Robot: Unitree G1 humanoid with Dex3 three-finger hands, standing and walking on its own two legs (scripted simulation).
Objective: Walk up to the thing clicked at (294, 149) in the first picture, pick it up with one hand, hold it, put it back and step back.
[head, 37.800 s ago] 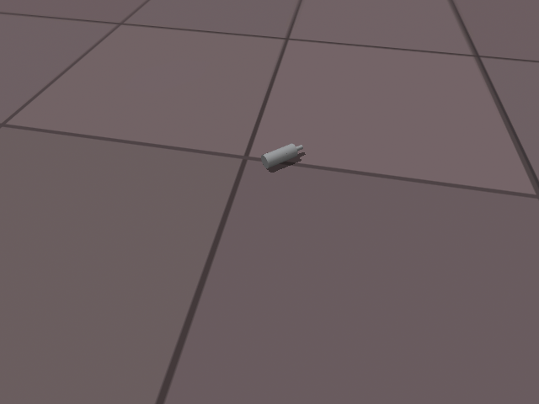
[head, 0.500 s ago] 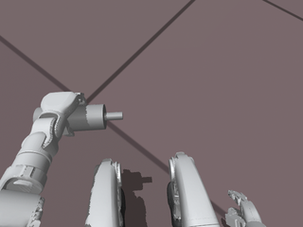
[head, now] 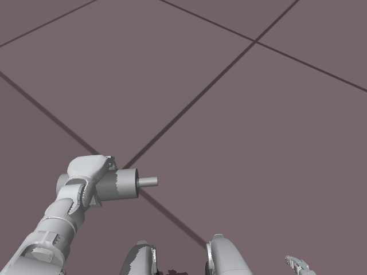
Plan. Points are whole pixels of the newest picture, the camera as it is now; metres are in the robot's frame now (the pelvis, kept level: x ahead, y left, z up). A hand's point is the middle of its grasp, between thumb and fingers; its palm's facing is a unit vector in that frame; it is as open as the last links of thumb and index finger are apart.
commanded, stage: lift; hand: left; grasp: from above
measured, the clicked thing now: (111, 185) +0.35 +0.17 -0.11
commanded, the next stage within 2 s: hold in 0.30 s
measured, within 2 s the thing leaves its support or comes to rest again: neither
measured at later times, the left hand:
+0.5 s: hand (85, 170) +0.35 +0.21 -0.01, palm faces -0.47 -0.04 -0.88, open 10.5 cm
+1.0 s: hand (75, 162) +0.35 +0.22 +0.03, palm faces -0.46 -0.02 -0.89, open 10.5 cm
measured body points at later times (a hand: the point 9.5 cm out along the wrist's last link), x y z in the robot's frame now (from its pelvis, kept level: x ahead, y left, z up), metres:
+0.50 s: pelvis +0.03 +0.00 +0.06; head +0.08 -0.01 +0.51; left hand +0.37 +0.21 +0.04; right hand +0.12 -0.27 -0.07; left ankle +0.05 +0.13 -0.64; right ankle +0.05 -0.14 -0.64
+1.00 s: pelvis +0.05 +0.00 +0.08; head +0.07 -0.01 +0.53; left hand +0.37 +0.21 +0.08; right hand +0.15 -0.26 -0.05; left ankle +0.05 +0.13 -0.64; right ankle +0.05 -0.14 -0.64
